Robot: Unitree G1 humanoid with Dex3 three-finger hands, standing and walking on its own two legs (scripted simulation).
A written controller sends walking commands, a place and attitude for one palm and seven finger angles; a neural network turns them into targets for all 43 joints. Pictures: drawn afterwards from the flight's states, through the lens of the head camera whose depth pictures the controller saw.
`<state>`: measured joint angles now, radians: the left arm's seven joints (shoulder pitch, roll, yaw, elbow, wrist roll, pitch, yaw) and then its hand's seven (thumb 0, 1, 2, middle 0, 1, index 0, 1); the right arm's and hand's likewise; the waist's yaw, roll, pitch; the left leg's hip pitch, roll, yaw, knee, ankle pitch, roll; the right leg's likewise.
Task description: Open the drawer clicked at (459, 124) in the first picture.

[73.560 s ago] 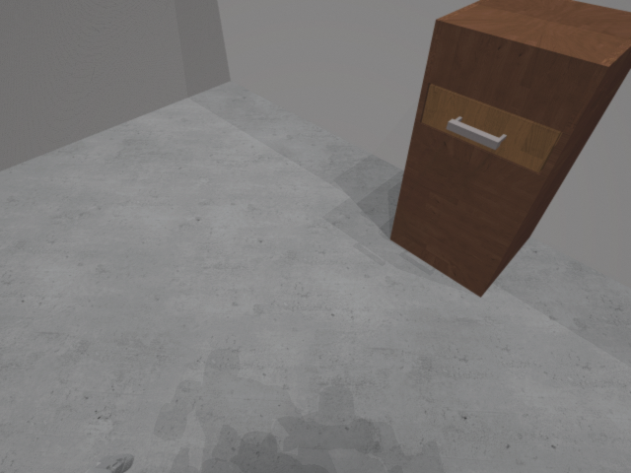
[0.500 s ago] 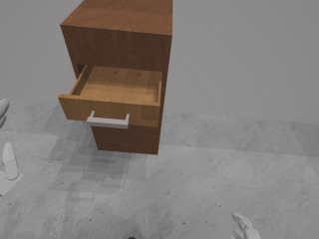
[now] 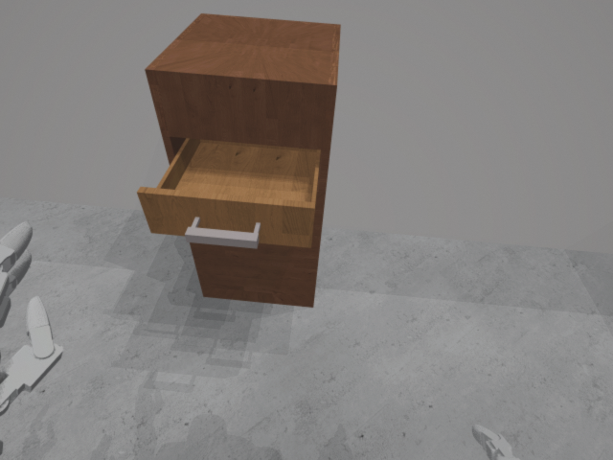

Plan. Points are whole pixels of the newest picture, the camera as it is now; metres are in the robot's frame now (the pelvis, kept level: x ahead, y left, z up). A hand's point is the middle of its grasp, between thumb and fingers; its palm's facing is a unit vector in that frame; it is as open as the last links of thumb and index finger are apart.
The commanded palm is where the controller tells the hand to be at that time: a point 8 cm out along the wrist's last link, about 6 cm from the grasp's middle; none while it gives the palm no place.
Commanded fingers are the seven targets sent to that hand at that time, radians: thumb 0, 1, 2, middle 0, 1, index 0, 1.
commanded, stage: stop stepping back and stand still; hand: left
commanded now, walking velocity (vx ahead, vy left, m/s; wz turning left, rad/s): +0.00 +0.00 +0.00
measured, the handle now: (224, 230) +0.60 +0.23 -0.11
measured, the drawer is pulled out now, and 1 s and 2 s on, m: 0.22 0.22 0.22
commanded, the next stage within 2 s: let the arm hang, fingers relaxed in 0.88 s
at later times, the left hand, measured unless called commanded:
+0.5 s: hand (44, 381) +0.15 +0.25 +0.14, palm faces +0.36 -0.82 -0.45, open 7.4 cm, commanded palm +0.11 +0.28 +0.18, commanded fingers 0.00 0.90 0.90 -0.20 -0.30 -0.20 -0.30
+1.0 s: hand (37, 404) +0.13 +0.25 +0.14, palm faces +0.31 -0.83 -0.46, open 7.5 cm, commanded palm none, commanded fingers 0.00 0.90 0.90 -0.20 -0.30 -0.20 -0.30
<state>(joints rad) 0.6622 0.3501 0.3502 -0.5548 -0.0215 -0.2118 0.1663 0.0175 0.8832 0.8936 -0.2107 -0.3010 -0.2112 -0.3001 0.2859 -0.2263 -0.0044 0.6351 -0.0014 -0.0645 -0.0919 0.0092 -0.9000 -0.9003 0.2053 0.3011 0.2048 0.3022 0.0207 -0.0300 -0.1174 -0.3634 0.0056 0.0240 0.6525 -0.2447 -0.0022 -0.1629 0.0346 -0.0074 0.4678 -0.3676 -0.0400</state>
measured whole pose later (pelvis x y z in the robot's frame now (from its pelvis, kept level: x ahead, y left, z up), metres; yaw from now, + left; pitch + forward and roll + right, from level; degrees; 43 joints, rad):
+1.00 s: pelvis -0.06 +0.02 +0.01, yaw -1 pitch +1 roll -1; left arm 0.63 0.36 0.29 -0.47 -0.02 -0.18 0.15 0.02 0.89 0.89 -0.21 -0.30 -0.21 -0.30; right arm 0.22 -0.21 0.02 0.64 0.00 -0.10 -0.05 0.01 -0.90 -0.90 0.21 0.30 0.21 0.30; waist 0.01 0.02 -0.01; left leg -0.28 0.01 0.02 0.42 -0.16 0.02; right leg -0.19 0.04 -0.07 0.36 -0.19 -0.03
